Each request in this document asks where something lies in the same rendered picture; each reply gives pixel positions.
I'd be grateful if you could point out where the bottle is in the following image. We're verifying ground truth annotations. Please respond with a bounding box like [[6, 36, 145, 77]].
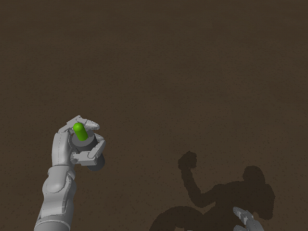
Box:
[[72, 123, 105, 171]]

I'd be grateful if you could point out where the right robot hand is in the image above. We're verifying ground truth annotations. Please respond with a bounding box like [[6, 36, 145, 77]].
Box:
[[233, 207, 264, 231]]

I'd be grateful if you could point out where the left robot arm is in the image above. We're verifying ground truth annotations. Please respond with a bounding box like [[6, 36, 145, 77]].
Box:
[[34, 165, 77, 231]]

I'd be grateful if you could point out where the left robot hand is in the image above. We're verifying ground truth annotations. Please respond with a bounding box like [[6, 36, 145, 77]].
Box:
[[51, 115, 106, 169]]

